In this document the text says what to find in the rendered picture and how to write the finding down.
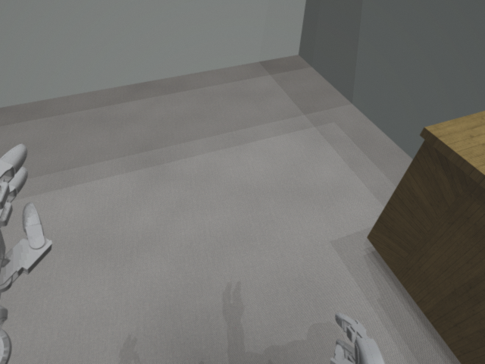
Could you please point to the robot left hand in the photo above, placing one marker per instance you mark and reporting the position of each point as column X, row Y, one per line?
column 26, row 254

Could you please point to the counter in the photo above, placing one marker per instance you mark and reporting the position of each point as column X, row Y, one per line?
column 431, row 233

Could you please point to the robot right hand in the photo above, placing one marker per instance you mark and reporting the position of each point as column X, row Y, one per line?
column 366, row 350

